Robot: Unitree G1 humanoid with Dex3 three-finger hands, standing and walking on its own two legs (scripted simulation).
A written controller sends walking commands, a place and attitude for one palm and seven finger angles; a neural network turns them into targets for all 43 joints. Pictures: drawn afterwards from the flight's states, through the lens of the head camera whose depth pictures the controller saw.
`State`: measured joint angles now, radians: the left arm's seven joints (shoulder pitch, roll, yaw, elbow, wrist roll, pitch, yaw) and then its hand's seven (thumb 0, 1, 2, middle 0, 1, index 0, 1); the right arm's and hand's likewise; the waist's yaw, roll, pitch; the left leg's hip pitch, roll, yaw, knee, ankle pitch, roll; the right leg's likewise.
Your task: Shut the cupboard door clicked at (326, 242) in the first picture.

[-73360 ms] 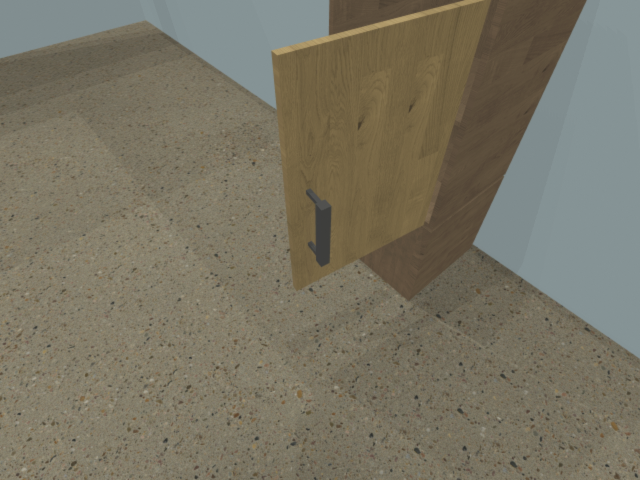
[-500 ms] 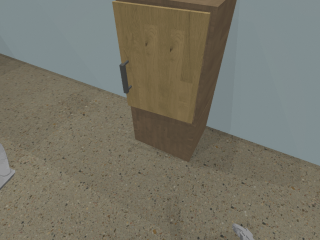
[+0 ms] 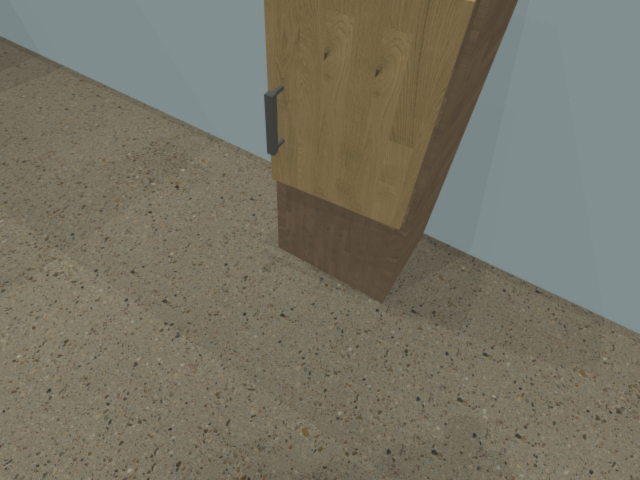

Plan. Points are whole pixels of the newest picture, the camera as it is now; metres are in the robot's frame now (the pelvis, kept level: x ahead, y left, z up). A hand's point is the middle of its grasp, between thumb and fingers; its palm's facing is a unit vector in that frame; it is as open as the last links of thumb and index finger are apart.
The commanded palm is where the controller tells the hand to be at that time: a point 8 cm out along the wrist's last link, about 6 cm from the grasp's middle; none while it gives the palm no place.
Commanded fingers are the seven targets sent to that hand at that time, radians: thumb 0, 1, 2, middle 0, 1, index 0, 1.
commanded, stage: let the arm hang, fingers relaxed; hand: left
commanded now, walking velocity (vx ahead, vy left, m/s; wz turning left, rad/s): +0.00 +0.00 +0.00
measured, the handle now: (276, 121) +0.95 +0.17 -0.11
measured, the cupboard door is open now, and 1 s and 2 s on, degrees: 5 5 5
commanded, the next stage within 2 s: look to check the result in 0.70 s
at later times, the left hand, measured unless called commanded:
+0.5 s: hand out of the picture +0.00 +0.18 -0.17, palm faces +0.00 -0.98 -0.18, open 7.3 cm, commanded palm none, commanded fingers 0.00 0.90 0.90 -0.20 -0.30 -0.20 -0.30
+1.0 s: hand out of the picture -0.02 +0.19 -0.17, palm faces +0.01 -0.98 -0.19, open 7.3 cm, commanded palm none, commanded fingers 0.00 0.90 0.90 -0.20 -0.30 -0.20 -0.30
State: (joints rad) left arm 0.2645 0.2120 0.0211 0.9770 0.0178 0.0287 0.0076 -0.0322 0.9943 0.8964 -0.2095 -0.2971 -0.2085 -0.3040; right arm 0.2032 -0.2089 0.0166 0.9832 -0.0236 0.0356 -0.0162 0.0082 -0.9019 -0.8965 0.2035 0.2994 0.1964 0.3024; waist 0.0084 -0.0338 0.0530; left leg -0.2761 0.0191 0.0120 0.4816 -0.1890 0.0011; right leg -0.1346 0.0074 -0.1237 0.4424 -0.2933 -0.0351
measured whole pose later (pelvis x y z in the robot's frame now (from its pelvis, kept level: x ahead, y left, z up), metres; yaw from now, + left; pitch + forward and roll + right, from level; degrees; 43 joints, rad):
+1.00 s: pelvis +0.01 +0.01 +0.00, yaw -2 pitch -2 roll +0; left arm 0.33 0.15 0.02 1.16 0.02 0.00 0.03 0.00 0.91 0.90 -0.20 -0.30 -0.20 -0.30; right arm 0.28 -0.15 0.00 1.14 -0.01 0.01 -0.03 0.00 -0.90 -0.90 0.20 0.30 0.20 0.30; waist 0.00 0.00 0.04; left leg -0.20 0.00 0.06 0.40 -0.17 0.02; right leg -0.08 -0.01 -0.08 0.39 -0.27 -0.01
